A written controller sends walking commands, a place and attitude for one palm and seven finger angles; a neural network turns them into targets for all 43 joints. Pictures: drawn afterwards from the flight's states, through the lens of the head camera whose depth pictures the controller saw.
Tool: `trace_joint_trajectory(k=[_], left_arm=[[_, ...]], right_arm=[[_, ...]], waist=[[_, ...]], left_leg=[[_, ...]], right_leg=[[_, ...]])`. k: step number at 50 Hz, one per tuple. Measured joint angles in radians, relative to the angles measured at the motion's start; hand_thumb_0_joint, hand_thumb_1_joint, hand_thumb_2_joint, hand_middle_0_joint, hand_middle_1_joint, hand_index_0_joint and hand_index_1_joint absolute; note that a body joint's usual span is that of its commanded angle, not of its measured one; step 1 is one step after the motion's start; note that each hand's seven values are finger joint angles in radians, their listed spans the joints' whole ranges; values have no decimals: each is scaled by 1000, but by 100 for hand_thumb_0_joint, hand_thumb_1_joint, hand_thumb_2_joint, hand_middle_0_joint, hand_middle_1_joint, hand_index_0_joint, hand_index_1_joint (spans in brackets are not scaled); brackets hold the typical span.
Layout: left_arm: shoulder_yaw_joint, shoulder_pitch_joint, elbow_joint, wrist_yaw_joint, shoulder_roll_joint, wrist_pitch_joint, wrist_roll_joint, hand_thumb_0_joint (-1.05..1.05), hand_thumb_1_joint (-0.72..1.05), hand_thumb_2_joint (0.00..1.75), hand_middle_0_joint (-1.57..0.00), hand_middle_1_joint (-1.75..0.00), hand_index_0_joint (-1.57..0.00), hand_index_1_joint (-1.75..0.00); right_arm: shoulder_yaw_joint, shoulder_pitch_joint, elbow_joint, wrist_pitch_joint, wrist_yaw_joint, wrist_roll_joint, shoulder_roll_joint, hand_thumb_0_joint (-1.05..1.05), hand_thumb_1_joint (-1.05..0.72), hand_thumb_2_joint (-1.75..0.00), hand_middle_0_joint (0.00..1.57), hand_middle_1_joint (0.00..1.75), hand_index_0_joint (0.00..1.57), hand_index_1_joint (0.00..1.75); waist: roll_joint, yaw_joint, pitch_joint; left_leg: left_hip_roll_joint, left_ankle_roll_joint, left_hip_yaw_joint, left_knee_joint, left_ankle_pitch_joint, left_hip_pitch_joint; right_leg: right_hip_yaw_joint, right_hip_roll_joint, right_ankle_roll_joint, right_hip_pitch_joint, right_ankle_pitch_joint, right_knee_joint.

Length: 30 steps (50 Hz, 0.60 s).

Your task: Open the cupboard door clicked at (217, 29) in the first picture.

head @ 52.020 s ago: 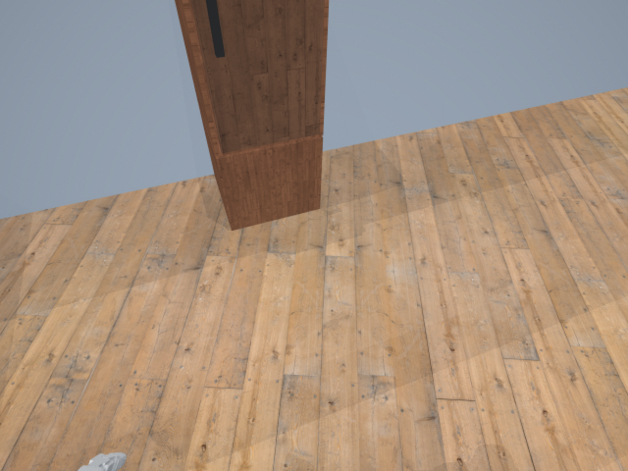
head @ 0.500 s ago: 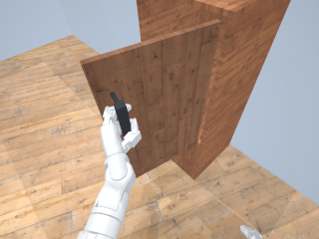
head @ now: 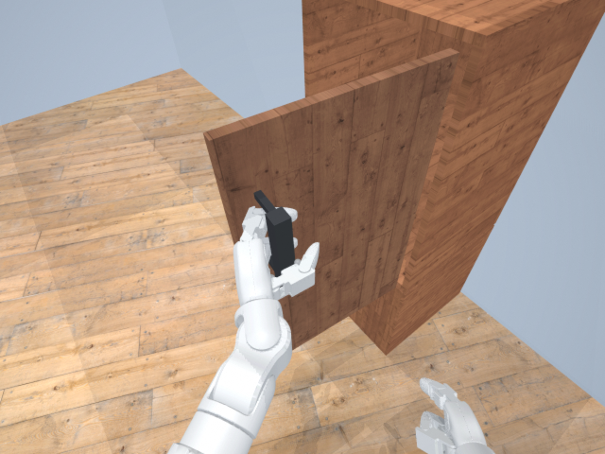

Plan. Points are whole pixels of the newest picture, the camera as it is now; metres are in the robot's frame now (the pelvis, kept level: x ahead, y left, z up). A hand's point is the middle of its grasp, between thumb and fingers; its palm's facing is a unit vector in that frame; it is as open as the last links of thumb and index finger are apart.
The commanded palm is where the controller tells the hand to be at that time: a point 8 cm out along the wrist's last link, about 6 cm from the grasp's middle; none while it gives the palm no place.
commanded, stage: open thumb and fingers to let go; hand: left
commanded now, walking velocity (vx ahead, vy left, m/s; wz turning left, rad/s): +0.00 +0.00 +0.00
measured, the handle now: (274, 243) +0.37 +0.07 +0.10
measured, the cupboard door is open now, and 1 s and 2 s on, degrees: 85 86 86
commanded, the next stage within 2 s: slide the hand sideways off the handle in 0.54 s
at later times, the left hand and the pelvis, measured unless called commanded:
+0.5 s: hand (303, 264) +0.33 +0.03 +0.10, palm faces +0.25 -0.97 -0.02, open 14.7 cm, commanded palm +0.28 +0.08 +0.09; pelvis -0.02 +0.01 +0.00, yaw -1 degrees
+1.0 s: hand (293, 289) +0.29 +0.04 +0.10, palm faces -0.19 -0.98 +0.02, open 16.3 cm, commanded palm +0.26 +0.10 +0.09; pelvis -0.02 +0.02 +0.00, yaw -2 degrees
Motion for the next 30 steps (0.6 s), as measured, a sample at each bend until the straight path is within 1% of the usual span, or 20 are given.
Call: trace_joint_trajectory(k=[10,14,18,23,27,30], left_arm=[[16,4,5,14,0,-30,10,1,-18,44,-32,-123,-33,-124],[21,-23,40,22,-6,-39,10,0,-34,37,-30,-117,-31,-117],[31,-64,91,37,-13,-43,12,0,-43,33,-28,-105,-28,-106],[43,-95,128,42,-20,-48,9,-1,-47,31,-25,-86,-26,-86],[45,-94,131,21,-20,-46,2,-1,-49,30,-31,-75,-31,-76],[40,-97,135,19,-20,-45,-1,-1,-49,30,-35,-66,-34,-70]], right_arm=[[-19,69,35,-19,-8,0,-26,1,-91,-90,20,30,20,30],[-22,69,45,-32,-13,-1,-33,1,-91,-90,20,30,20,30],[-22,59,49,-41,-16,-2,-34,1,-91,-90,20,30,20,30],[-20,48,45,-47,-14,-6,-26,1,-91,-90,20,30,20,30],[-16,43,40,-46,-12,-5,-21,1,-91,-90,20,30,20,30],[-13,38,38,-46,-9,-6,-17,1,-91,-90,20,30,20,30]], waist=[[-1,-16,8],[-6,-23,11],[-10,-28,12],[-16,-27,6],[-15,-22,3],[-15,-19,3]], left_leg=[[-1,3,10,10,6,-11],[-2,5,14,10,12,-15],[-2,6,17,7,19,-19],[-4,8,24,1,27,-24],[-4,10,25,-2,30,-21],[-6,12,25,0,29,-21]], right_leg=[[9,0,1,-12,12,4],[13,0,2,-16,21,1],[17,0,3,-19,32,-5],[24,-1,5,-26,41,-11],[24,-1,7,-21,47,-19],[24,-3,9,-20,48,-20]])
